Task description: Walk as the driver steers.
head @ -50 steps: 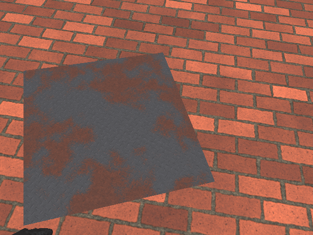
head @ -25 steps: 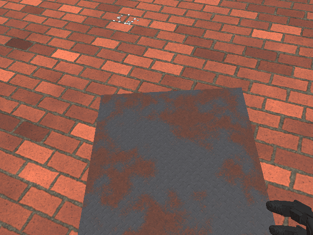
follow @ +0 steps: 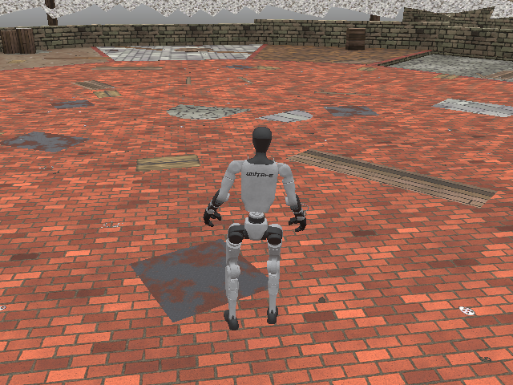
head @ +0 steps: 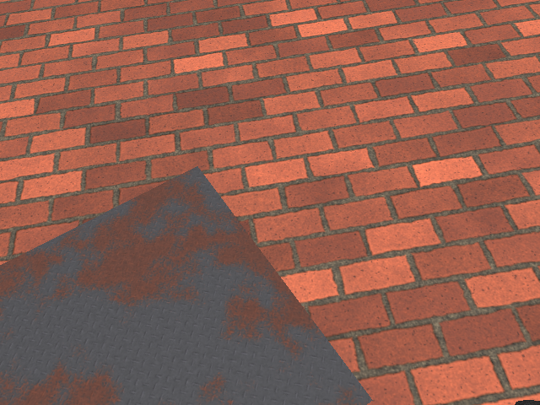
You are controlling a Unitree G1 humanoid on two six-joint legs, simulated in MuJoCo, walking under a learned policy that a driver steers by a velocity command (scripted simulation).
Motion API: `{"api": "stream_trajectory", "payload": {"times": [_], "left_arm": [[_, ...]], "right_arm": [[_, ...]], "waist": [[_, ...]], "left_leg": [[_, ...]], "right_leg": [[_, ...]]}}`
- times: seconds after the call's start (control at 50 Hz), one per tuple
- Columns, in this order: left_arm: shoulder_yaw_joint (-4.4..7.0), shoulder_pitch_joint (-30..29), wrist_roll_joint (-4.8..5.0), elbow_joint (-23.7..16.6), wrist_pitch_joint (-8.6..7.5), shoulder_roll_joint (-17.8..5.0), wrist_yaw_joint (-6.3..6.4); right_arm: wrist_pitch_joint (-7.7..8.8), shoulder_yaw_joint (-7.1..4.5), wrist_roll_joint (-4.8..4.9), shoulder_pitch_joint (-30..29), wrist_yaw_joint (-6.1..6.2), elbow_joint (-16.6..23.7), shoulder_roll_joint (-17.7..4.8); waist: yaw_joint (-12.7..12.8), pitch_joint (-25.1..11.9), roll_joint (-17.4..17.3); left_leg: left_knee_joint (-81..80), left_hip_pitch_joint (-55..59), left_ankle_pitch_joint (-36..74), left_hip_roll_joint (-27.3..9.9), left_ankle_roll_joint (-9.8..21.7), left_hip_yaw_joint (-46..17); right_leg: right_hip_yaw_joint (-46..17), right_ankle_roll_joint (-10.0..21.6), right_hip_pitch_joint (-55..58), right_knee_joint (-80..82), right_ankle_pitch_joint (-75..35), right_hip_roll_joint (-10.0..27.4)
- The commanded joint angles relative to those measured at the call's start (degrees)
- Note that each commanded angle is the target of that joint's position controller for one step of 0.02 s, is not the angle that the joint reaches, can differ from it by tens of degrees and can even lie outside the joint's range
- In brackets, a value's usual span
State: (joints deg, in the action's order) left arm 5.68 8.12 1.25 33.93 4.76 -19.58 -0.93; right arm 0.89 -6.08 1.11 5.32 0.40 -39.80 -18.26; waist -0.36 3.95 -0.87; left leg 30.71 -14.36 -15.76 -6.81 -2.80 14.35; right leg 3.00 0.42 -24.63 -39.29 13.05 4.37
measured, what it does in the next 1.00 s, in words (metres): steps on the spot, turning right: left foot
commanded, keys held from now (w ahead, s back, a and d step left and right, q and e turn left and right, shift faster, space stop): e+shift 0.10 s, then shift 0.90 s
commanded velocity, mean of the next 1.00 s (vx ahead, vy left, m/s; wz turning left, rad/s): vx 0.01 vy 0.00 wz -0.31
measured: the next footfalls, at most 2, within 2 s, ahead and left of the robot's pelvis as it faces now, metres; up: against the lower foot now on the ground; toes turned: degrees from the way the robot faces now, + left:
left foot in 0.46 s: +0.12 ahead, +0.12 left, +0.00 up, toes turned -16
right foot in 1.54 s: +0.21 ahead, -0.19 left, +0.00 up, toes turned -19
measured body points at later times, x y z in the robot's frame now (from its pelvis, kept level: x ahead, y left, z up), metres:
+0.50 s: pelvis +0.05 +0.01 +0.00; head +0.07 +0.01 +0.45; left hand +0.31 +0.20 -0.08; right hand +0.12 -0.29 -0.10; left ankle +0.09 +0.14 -0.73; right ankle +0.05 -0.10 -0.73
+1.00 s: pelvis +0.08 +0.03 +0.01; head +0.09 +0.02 +0.45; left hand +0.28 +0.23 -0.10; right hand +0.16 -0.25 -0.10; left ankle +0.09 +0.14 -0.73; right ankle +0.05 -0.10 -0.73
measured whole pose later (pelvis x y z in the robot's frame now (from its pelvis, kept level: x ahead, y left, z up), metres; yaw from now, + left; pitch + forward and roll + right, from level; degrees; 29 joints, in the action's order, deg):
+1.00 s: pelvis +0.08 +0.03 +0.01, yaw -16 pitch -1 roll +0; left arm 2.8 12.1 -0.7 39.1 1.2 -12.7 1.3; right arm 1.0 -1.6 -0.6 9.5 -0.5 -40.6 -12.8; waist 0.2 1.5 -0.1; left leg 31.3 -11.9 -18.7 1.0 1.1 0.5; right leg -7.5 -1.1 -14.5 -31.8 16.4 -2.1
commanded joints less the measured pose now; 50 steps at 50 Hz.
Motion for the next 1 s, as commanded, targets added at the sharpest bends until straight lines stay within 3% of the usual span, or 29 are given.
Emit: {"api": "stream_trajectory", "payload": {"times": [0.02, 0.04, 0.06, 0.08, 0.1, 0.12, 0.18, 0.24, 0.38, 0.42, 0.44, 0.46, 0.48, 0.5, 0.52, 0.54, 0.58, 0.62, 0.74, 0.84, 1.0], "left_arm": [[5.04, 10.63, -0.55, -2.38, -0.57, -13.87, 1.44], [4.88, 8.39, -2.23, -4.96, -2.13, -17.92, 1.31], [4.33, 8.8, -2.51, -5.44, -3.72, -15.02, 0.5], [3.71, 7.91, -1.92, -4.72, -4.72, -13.75, 0.64], [3.25, 5.15, -0.62, -4.82, -4.69, -11.91, 1.11], [2.39, 1.55, -0.04, -5.72, -4.1, -9.94, 1.82], [0.95, -0.95, -1.53, -6.92, -3.42, -7.65, 2.94], [0.7, 0.18, -1.43, -6.08, -3.31, -7.67, 3.16], [-0.34, -1.26, -1.91, -5.13, -2.8, -6.16, 1.89], [-0.93, -2.42, -1.49, -4.66, -2.84, -4.86, 1.69], [-1.4, -3.23, -1.12, -4.44, -2.88, -3.64, 1.69], [-1.85, -1.52, -1.32, -3.83, -3.19, -2.03, 1.73], [-2.22, 1.41, -2.39, -3.67, -3.62, -0.56, 1.77], [-1.96, 3.13, -2.29, -3.79, -4.01, -0.72, 1.58], [-1.48, 1.83, -2.62, -2.98, -4.09, -2.92, 1.81], [-1.19, -0.67, -2.4, -2.95, -4.0, -3.12, 1.87], [-1.43, -2.28, -2.65, -2.89, -3.16, -1.55, 1.79], [-1.59, -0.9, -2.26, -1.96, -3.15, -0.64, 1.37], [-1.41, 0.46, -2.06, -0.19, -4.34, -0.01, 1.4], [-1.3, 1.84, -2.01, 0.58, -4.56, 0.21, 1.81], [-1.17, 2.97, -1.97, 1.12, -4.33, 0.67, 2.63]], "right_arm": [[0.1, -0.96, -0.88, 0.33, -0.8, 3.23, -3.31], [0.11, -0.13, -2.46, -3.32, -0.24, 7.49, -2.05], [0.24, -0.82, -2.01, -7.25, 0.21, 7.56, -5.25], [0.48, -0.84, -1.04, -7.96, 0.6, 7.7, -5.32], [0.55, -1.04, -1.39, -6.0, 1.14, 6.42, -5.61], [0.37, -1.31, -1.79, -4.42, 1.47, 5.57, -6.62], [-0.12, -0.84, -1.43, -0.98, 0.83, 3.01, -5.21], [-0.66, 0.32, -1.07, -1.37, 0.73, 2.78, -3.11], [-0.67, 0.85, -0.68, -0.73, 0.0, 3.08, -3.48], [-0.19, 1.08, -0.71, 0.94, -0.45, 2.86, -2.69], [0.2, 1.35, -0.99, 2.77, -0.79, 2.36, -1.72], [0.53, 1.43, -2.03, 3.41, -0.94, 2.47, -2.36], [0.68, 0.76, -3.17, 3.83, -0.66, 3.37, -6.69], [0.61, 1.09, -3.42, 0.62, -0.6, 2.46, -6.6], [0.8, 2.02, -2.99, -2.4, -0.58, 3.74, -2.99], [0.94, 2.13, -2.68, -2.09, -0.53, 3.56, -2.45], [1.3, 2.01, -2.09, -0.24, -0.38, 3.17, -3.57], [1.33, 2.35, -2.26, 0.84, -0.23, 3.17, -3.03], [0.83, 2.72, -1.91, 2.79, -0.07, 3.72, -1.62], [0.7, 2.98, -1.82, 2.58, -0.47, 3.84, -0.63], [1.07, 3.06, -1.65, 2.88, -0.79, 2.97, 0.01]], "waist": [[3.72, -7.7, 16.62], [2.3, -10.63, 23.64], [5.93, -13.61, 13.8], [4.3, -11.95, 10.76], [2.19, -10.88, 6.7], [0.68, -10.7, 7.27], [-0.42, -13.57, 6.58], [0.7, -13.24, 6.5], [2.29, -9.75, 9.58], [0.88, -9.37, 9.55], [-0.81, -9.22, 9.07], [-0.64, -9.4, 6.89], [1.85, -10.33, -2.25], [5.5, -8.65, -11.56], [4.32, -7.76, -10.35], [3.06, -7.39, -9.1], [1.58, -6.65, -7.51], [1.4, -5.48, -5.08], [-0.18, -6.08, 0.87], [-0.09, -6.46, 2.04], [0.43, -6.28, 1.2]], "left_leg": [[21.17, -14.24, -9.6, -2.17, 0.12, 0.52], [36.7, -29.12, -25.34, 6.46, -2.4, -9.12], [42.13, -30.71, -22.49, 6.16, -1.23, -16.8], [41.29, -30.81, -17.21, 5.75, 0.49, -18.75], [38.49, -30.4, -12.46, 4.66, 0.95, -19.65], [36.34, -28.67, -9.11, 4.04, 0.73, -19.52], [34.61, -20.83, -4.2, 5.75, -0.98, -17.32], [26.79, -18.6, -3.1, 5.92, -2.24, -17.2], [13.38, -9.61, -5.68, 5.81, -1.11, -16.36], [5.26, -5.23, -2.92, 6.11, -0.14, -15.73], [-3.19, -0.33, 3.83, 6.37, 0.75, -14.97], [-7.4, 4.52, 11.58, 4.17, 1.98, -17.3], [-8.58, 7.86, 23.04, -4.47, 5.2, -25.54], [-9.49, 2.13, 22.52, -9.18, 12.24, -31.16], [-11.07, -0.96, 15.61, -8.42, 13.28, -31.04], [-10.61, -0.54, 9.96, -5.03, 10.73, -28.3], [-10.17, -1.05, 3.48, -2.07, 7.53, -25.23], [-9.45, -1.28, 0.28, -0.01, 5.92, -22.3], [-5.34, 2.34, 4.56, 2.34, 5.69, -19.33], [-4.32, 2.68, 6.64, 3.33, 5.41, -18.28], [-4.74, 1.81, 8.27, 3.74, 5.17, -17.99]], "right_leg": [[-17.02, 9.0, 22.94, 14.65, -28.94, 7.96], [-37.71, 20.74, 26.06, 17.56, -29.88, 16.78], [-35.36, 20.95, 25.97, 19.75, -24.65, 16.04], [-31.74, 18.08, 24.59, 19.65, -20.51, 13.4], [-28.46, 15.0, 23.19, 19.02, -16.92, 10.8], [-25.64, 13.39, 21.02, 18.3, -17.93, 10.07], [-20.29, 12.64, 16.95, 16.74, -26.22, 7.12], [-20.02, 12.83, 16.99, 16.08, -24.83, 6.51], [-24.49, 13.12, 11.85, 15.17, -15.53, 6.54], [-24.94, 11.96, 11.35, 13.5, -15.53, 5.34], [-24.19, 10.21, 9.84, 12.59, -13.72, 3.78], [-23.25, 7.13, 7.74, 11.56, -8.77, 1.55], [-18.3, 3.21, 4.94, 4.37, 0.89, -3.63], [-12.12, 0.38, 4.92, 4.43, 9.88, -7.21], [-11.08, -1.2, 8.34, 5.67, 8.26, -5.24], [-10.82, -1.16, 9.58, 7.44, 4.05, -5.28], [-11.23, -0.79, 11.42, 9.23, -0.85, -4.91], [-11.83, 0.16, 11.41, 10.2, -2.17, -4.55], [-13.2, 0.3, 9.75, 11.34, -7.13, -3.71], [-13.71, 0.19, 10.76, 11.32, -9.21, -3.27], [-13.69, -0.08, 13.07, 10.94, -11.43, -3.04]]}}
